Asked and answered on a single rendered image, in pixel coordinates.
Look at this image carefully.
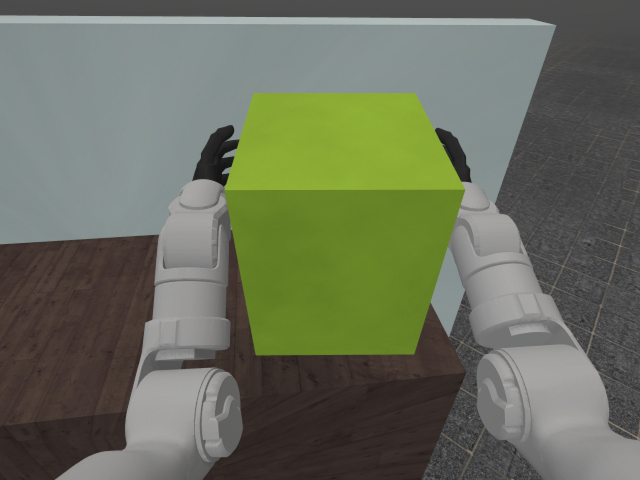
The left robot forearm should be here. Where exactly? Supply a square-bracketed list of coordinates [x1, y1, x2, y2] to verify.
[125, 179, 231, 443]

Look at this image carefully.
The robot right upper arm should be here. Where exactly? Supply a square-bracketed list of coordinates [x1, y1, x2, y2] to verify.
[477, 344, 640, 480]

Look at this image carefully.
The robot right hand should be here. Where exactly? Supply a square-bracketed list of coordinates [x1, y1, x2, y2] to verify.
[435, 128, 472, 183]

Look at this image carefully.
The right robot forearm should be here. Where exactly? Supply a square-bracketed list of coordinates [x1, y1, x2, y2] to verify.
[448, 182, 609, 419]

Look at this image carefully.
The pedestal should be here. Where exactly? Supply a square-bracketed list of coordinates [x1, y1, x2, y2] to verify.
[0, 230, 466, 480]

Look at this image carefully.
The robot left hand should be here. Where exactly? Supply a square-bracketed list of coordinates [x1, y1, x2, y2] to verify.
[192, 125, 239, 186]

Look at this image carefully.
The carton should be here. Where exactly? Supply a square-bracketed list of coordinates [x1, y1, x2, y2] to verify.
[224, 93, 465, 355]

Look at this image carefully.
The robot left upper arm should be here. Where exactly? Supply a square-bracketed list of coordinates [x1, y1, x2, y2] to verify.
[55, 367, 243, 480]

